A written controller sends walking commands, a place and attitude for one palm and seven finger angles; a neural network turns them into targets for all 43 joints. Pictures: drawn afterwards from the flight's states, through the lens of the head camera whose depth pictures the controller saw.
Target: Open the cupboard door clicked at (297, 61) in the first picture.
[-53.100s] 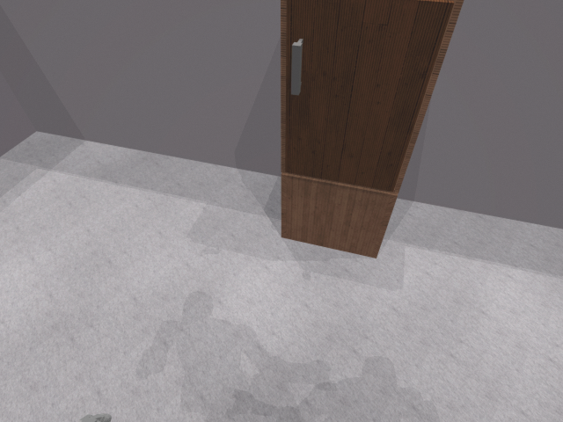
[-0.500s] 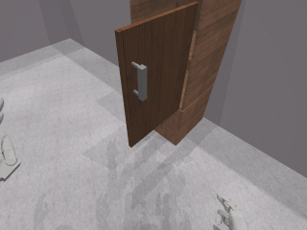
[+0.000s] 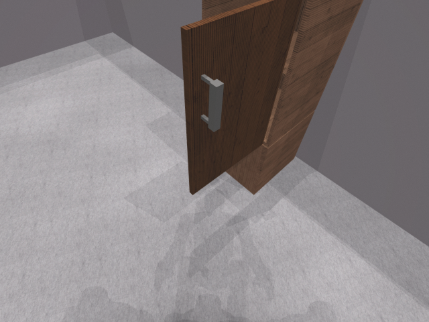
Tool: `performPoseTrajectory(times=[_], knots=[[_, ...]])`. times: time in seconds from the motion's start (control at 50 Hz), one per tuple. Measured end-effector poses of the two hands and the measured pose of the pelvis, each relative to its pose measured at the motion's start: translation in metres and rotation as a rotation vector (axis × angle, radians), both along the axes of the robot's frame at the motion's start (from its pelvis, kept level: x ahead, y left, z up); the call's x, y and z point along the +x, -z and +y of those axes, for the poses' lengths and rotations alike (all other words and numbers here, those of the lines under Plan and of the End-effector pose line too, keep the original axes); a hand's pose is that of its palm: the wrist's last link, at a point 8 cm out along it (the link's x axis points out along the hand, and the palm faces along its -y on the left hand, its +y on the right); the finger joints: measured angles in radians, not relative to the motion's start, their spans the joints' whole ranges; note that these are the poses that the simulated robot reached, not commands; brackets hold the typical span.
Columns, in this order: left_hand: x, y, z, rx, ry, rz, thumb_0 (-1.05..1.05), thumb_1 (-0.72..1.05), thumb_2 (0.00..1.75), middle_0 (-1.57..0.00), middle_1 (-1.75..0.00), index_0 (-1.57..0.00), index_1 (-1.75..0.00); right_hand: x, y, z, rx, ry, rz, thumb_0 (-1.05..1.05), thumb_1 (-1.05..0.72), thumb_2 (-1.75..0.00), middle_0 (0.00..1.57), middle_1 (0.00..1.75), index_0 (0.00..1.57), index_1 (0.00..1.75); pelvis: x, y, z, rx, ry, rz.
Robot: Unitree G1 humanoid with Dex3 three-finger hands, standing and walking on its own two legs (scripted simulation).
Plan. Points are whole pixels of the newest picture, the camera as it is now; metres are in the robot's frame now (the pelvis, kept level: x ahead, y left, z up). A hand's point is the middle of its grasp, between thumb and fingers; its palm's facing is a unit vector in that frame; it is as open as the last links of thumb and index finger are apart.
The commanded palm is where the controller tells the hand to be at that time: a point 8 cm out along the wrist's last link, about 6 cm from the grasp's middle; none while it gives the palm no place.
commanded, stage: let the arm hang, fingers relaxed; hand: left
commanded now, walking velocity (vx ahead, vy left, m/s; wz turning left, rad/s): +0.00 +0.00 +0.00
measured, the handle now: (209, 103) +0.59 +0.05 +0.07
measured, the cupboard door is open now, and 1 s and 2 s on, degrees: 88 88 88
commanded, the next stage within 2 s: look to check the result in 0.72 s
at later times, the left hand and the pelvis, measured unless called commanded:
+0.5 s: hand out of the picture -0.01 +0.18 -0.17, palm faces +0.02 -0.98 -0.20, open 7.4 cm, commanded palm none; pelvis -0.01 +0.01 +0.00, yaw -1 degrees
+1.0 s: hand out of the picture +0.03 +0.22 -0.16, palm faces +0.01 -0.96 -0.27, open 7.4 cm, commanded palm none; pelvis +0.00 +0.01 +0.01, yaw -1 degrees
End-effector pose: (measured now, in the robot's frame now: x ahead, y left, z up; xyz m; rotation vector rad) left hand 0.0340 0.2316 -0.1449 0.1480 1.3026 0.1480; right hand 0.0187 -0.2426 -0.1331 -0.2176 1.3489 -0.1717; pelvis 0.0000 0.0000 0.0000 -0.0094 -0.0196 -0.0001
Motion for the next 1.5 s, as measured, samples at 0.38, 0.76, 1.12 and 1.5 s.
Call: performPoseTrajectory(times=[0.38, 0.76, 1.12, 1.5], knots=[[-0.059, -0.011, 0.008, 0.035, -0.026, 0.147, 0.01, 0.91, 0.89, -0.2, -0.3, -0.2, -0.3, -0.048, 0.018, 0.047, 0.125, 0.057, 0.088, 0.0, -0.91, -0.9, 0.2, 0.3, 0.2, 0.3, -0.01, -0.005, 0.009, 0.008, 0.014, -0.014], [-0.031, -0.006, 0.006, 0.013, -0.008, 0.083, 0.01, 0.91, 0.89, -0.2, -0.3, -0.2, -0.3, -0.042, 0.01, 0.029, 0.068, 0.063, 0.073, 0.0, -0.91, -0.9, 0.2, 0.3, 0.2, 0.3, -0.008, -0.005, 0.009, 0.008, 0.012, -0.01], [0.01, -0.023, 0.045, 0.107, 0.02, 0.024, 0.01, 0.91, 0.89, -0.2, -0.3, -0.2, -0.3, 0.019, 0.0, -0.011, -0.005, 0.003, -0.02, 0.0, -0.91, -0.9, 0.2, 0.3, 0.2, 0.3, 0.003, -0.008, 0.007, 0.009, 0.011, -0.006], [0.062, -0.036, 0.051, 0.144, 0.056, -0.059, 0.01, 0.9, 0.89, -0.2, -0.3, -0.2, -0.3, 0.075, -0.014, -0.04, -0.053, -0.039, -0.103, 0.0, -0.9, -0.9, 0.2, 0.3, 0.2, 0.3, 0.021, -0.011, -0.001, 0.013, 0.008, 0.0]])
